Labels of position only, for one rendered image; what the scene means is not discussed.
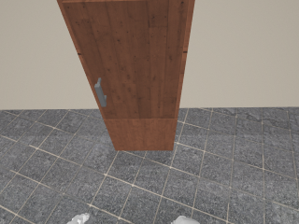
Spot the robot left hand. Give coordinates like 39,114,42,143
67,213,90,224

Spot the handle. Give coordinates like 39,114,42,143
94,77,107,107

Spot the cupboard door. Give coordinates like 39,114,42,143
62,0,189,119

